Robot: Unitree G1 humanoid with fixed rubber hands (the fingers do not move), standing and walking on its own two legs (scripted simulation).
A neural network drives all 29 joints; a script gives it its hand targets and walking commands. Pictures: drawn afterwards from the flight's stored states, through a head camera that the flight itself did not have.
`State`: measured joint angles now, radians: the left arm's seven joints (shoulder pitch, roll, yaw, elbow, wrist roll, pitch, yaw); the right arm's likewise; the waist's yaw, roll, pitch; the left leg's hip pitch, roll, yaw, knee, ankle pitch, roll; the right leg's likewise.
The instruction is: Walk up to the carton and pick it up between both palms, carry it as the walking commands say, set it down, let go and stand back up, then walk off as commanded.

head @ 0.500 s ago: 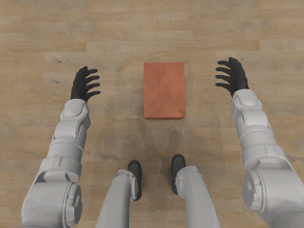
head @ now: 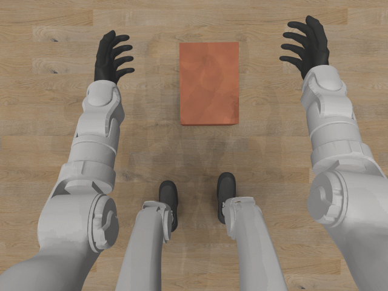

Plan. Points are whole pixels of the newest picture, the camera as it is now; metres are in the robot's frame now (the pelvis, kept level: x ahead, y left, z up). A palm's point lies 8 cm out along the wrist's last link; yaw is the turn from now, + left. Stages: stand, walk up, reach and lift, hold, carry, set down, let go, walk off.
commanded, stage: reach and lift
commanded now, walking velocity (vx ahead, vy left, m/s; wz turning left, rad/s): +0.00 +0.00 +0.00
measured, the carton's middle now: (207, 88) +0.54 -0.05 -0.57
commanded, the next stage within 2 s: none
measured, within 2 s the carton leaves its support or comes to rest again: neither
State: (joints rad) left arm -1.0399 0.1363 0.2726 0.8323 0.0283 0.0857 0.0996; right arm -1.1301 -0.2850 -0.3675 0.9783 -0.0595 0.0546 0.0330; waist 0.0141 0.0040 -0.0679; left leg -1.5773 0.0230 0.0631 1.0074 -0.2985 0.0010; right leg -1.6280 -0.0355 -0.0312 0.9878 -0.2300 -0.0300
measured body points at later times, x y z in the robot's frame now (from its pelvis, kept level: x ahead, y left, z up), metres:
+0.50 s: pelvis -0.02 +0.00 -0.13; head +0.34 -0.02 +0.13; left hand +0.51 +0.15 -0.31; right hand +0.51 -0.22 -0.32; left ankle +0.05 +0.12 -0.62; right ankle +0.08 -0.11 -0.62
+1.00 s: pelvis -0.07 +0.00 -0.24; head +0.32 -0.01 -0.04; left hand +0.50 +0.14 -0.45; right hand +0.49 -0.21 -0.46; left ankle +0.05 +0.12 -0.62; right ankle +0.08 -0.11 -0.62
